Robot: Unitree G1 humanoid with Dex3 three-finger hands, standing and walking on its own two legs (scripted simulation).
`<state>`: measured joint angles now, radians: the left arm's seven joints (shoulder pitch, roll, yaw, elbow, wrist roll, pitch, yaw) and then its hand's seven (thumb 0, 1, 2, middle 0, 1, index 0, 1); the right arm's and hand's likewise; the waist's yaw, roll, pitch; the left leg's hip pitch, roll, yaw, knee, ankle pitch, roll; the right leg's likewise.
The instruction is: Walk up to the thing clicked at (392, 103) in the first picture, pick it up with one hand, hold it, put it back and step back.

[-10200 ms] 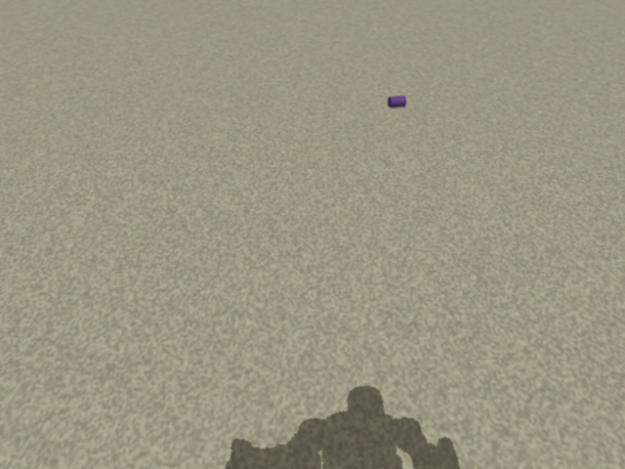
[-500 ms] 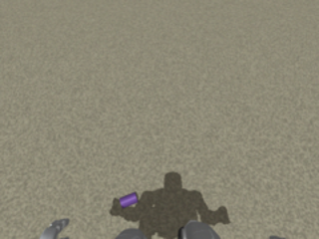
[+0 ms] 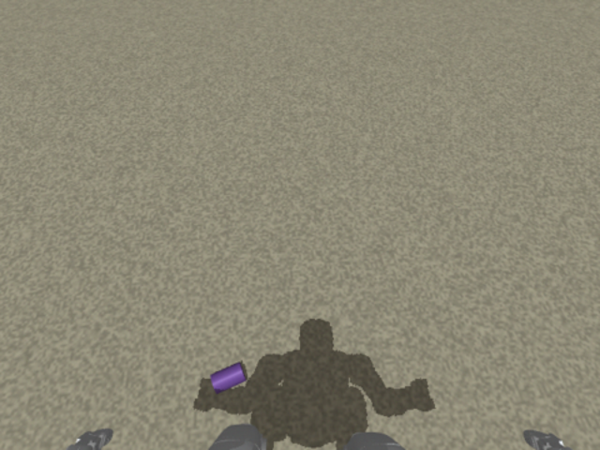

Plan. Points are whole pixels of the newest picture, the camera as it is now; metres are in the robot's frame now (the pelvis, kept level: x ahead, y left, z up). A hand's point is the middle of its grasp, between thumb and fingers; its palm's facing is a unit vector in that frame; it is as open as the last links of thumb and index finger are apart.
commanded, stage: walk up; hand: left
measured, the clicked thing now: (228, 377) +0.35 +0.23 -0.72
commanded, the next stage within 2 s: stand in 1.50 s
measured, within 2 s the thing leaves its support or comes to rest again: neither
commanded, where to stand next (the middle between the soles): +0.03 -0.01 m, yaw +2 degrees
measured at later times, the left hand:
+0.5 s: hand out of the picture +0.08 +0.26 -0.13, palm faces +0.05 -0.95 -0.32, open 7.4 cm
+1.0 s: hand out of the picture +0.03 +0.27 -0.14, palm faces +0.04 -0.95 -0.32, open 7.4 cm
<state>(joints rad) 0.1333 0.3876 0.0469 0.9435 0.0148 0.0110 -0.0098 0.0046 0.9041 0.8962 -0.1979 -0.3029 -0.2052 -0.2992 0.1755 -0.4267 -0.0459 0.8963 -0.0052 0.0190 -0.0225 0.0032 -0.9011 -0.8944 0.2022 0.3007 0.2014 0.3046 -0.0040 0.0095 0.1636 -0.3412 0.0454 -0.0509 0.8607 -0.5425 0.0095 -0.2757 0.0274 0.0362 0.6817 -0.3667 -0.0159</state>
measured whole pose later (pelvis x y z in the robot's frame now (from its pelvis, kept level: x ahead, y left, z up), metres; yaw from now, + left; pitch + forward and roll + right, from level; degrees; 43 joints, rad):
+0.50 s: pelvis -0.02 +0.01 +0.02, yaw +1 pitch -4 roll +0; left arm 0.06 0.35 0.02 1.09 -0.01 0.00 -0.02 0.00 0.90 0.90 -0.20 -0.30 -0.21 -0.30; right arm 0.09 -0.36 0.01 1.08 -0.01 -0.02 0.01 0.00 -0.90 -0.89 0.20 0.30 0.20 0.30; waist 0.01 -0.01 0.06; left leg -0.15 0.02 -0.04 0.41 -0.20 -0.03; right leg -0.14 -0.01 0.03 0.41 -0.21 0.02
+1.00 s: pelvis -0.02 +0.02 +0.03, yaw +2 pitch -3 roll +0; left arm 0.12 0.34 0.03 1.17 0.00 0.00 -0.02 0.00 0.90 0.90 -0.20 -0.30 -0.21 -0.30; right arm 0.11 -0.34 0.00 1.14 -0.01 -0.01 0.02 0.00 -0.90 -0.89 0.20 0.30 0.20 0.30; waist 0.01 0.00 0.06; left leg -0.15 0.01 -0.04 0.35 -0.16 -0.02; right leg -0.13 -0.02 0.03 0.33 -0.16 0.03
